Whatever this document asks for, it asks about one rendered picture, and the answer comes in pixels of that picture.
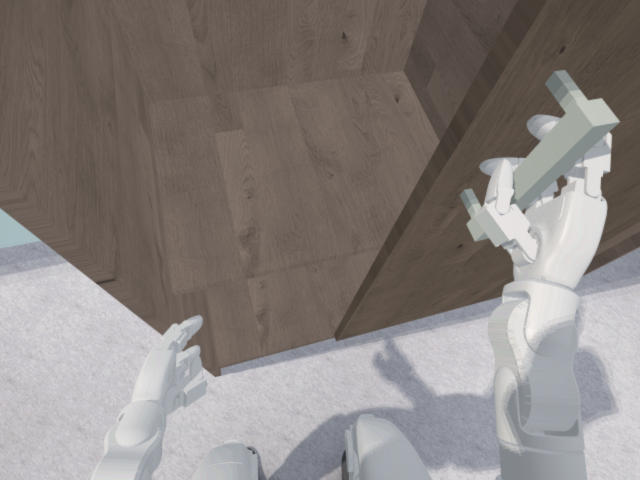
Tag right robot thigh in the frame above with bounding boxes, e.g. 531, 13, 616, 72
345, 418, 432, 480

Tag handle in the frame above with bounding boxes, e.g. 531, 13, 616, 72
460, 70, 620, 242

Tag robot right hand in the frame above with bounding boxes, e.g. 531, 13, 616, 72
474, 115, 612, 290

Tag robot right forearm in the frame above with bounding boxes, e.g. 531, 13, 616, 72
488, 278, 587, 480

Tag robot thigh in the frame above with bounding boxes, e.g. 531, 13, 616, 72
345, 418, 432, 480
191, 443, 259, 480

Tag robot left hand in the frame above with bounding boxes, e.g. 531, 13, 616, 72
131, 315, 207, 416

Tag left robot thigh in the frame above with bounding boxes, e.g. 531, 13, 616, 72
191, 443, 259, 480

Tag robot left forearm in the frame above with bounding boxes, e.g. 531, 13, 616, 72
87, 401, 166, 480

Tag wardrobe door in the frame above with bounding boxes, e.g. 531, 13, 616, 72
334, 0, 640, 341
594, 222, 640, 256

